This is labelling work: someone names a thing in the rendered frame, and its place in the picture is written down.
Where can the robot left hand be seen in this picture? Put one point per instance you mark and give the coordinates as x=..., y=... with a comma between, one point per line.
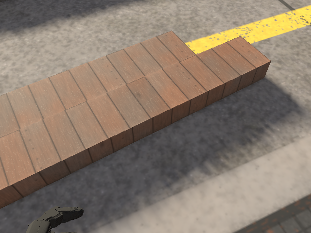
x=52, y=218

